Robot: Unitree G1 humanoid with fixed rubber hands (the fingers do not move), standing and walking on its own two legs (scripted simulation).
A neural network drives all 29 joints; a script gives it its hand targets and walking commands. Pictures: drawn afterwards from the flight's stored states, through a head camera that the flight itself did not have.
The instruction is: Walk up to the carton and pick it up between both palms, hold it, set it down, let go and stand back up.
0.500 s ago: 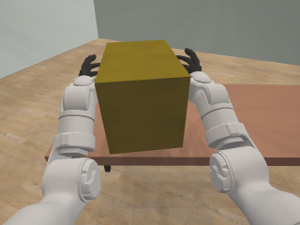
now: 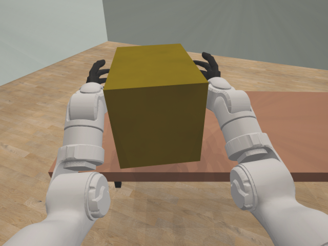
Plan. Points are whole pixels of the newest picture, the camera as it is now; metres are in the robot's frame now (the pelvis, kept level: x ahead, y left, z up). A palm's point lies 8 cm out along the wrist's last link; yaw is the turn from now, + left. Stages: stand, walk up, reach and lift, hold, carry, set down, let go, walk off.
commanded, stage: hold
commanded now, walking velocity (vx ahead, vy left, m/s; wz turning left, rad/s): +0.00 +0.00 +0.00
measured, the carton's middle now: (154, 98) +0.40 +0.02 +0.23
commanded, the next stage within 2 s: none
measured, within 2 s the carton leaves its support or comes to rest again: neither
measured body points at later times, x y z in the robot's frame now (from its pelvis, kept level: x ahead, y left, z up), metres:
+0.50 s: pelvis +0.00 +0.00 +0.00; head -0.08 +0.00 +0.44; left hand +0.39 +0.16 +0.27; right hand +0.40 -0.11 +0.28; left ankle +0.05 +0.15 -0.75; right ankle +0.03 -0.13 -0.75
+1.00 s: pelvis +0.01 +0.00 +0.00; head -0.08 +0.01 +0.44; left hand +0.39 +0.16 +0.27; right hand +0.40 -0.11 +0.28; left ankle +0.05 +0.15 -0.75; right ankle +0.03 -0.13 -0.75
